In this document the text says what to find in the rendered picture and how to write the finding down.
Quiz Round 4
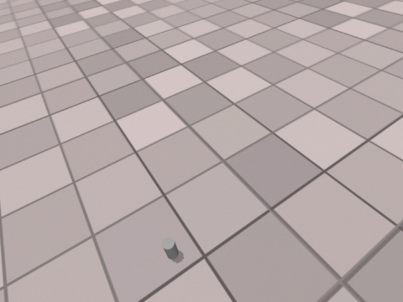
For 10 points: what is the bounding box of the can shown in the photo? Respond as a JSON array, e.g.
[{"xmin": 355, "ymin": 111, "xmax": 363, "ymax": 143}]
[{"xmin": 162, "ymin": 237, "xmax": 179, "ymax": 260}]

